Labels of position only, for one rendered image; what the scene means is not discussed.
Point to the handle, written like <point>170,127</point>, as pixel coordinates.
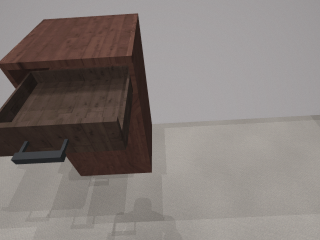
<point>37,157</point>

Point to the drawer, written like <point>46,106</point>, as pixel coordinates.
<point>91,107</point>

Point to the cabinet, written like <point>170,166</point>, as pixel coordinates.
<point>91,42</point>

